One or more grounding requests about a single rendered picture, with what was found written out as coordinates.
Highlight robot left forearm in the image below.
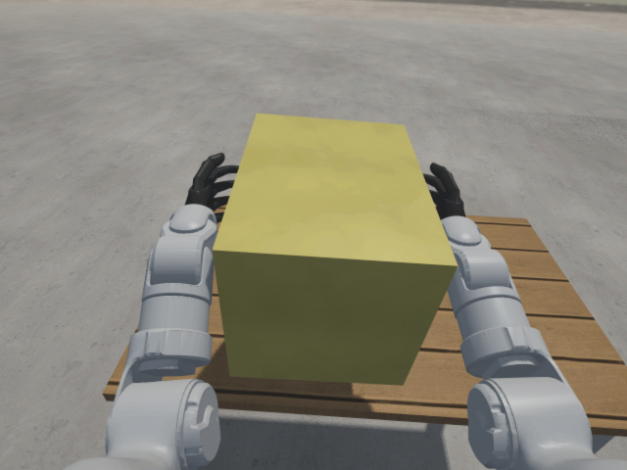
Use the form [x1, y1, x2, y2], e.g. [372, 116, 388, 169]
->
[105, 204, 217, 455]

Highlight table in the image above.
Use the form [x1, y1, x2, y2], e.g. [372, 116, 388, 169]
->
[102, 205, 627, 454]

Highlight robot left upper arm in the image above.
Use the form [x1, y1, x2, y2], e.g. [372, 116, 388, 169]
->
[63, 379, 220, 470]

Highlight robot right upper arm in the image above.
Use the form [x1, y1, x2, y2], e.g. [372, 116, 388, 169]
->
[467, 377, 627, 470]

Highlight robot left hand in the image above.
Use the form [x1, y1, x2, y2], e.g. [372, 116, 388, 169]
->
[184, 153, 239, 224]

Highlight robot right forearm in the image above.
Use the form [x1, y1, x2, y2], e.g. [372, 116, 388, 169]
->
[441, 216, 593, 450]

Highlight carton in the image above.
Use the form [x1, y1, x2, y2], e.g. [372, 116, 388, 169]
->
[213, 114, 458, 386]

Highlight robot right hand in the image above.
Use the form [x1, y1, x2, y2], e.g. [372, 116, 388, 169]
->
[422, 163, 466, 220]

